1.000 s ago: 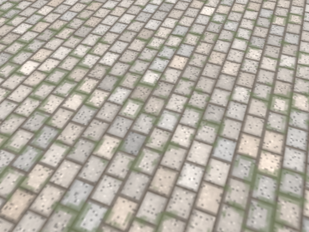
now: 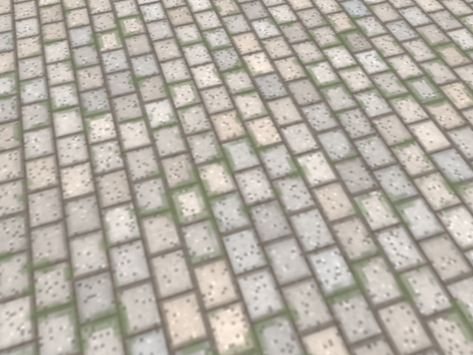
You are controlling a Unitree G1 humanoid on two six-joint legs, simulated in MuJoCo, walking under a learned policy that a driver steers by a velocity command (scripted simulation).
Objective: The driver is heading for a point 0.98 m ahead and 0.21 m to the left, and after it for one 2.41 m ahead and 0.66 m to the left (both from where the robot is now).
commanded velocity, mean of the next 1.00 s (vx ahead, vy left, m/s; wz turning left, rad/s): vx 0.25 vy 0.00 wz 0.18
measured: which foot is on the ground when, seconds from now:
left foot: down 0.00-0.20, up 0.22-0.56, down 0.58-1.00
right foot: up 0.00-0.20, down 0.22-0.58, up 0.60-1.00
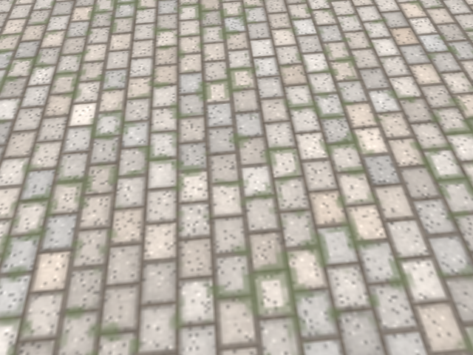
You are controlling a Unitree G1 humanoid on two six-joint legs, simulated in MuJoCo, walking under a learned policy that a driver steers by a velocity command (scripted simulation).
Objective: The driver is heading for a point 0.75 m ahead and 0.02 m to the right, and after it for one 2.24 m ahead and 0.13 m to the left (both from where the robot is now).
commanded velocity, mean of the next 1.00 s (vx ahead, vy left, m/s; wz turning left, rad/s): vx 0.13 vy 0.00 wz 0.07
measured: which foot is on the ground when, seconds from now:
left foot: down 0.00-0.06, up 0.08-0.74, down 0.76-1.00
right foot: up 0.00-0.04, down 0.06-0.76, up 0.78-1.00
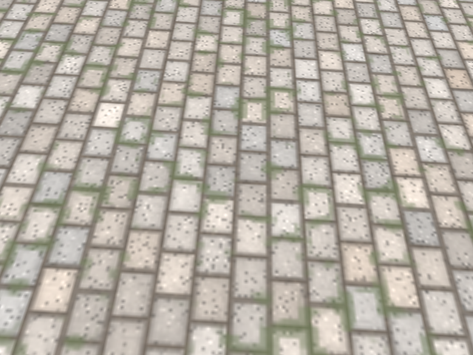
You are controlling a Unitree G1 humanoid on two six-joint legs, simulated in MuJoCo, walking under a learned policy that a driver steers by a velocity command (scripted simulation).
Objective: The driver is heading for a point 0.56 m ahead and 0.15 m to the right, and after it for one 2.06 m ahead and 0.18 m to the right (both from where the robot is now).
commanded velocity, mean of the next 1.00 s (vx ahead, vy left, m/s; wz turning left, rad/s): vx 0.03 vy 0.00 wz -0.16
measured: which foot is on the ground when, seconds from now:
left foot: down 0.00-0.42, up 0.44-0.92, down 0.94-1.00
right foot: up 0.00-0.40, down 0.42-0.94, up 0.96-1.00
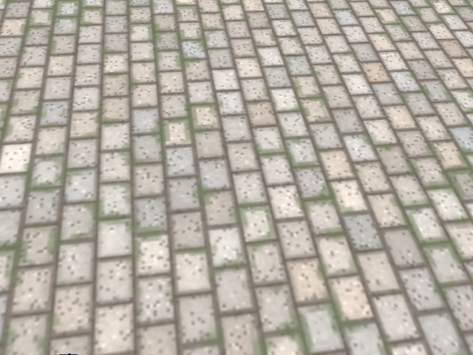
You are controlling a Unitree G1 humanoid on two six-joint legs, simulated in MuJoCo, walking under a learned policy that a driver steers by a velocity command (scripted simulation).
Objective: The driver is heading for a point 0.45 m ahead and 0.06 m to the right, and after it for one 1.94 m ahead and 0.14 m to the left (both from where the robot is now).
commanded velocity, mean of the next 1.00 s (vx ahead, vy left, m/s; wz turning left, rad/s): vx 0.46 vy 0.00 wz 0.05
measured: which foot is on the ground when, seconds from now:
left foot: down 0.00-0.48, up 0.50-0.90, down 0.92-1.00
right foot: up 0.00-0.46, down 0.48-0.92, up 0.94-1.00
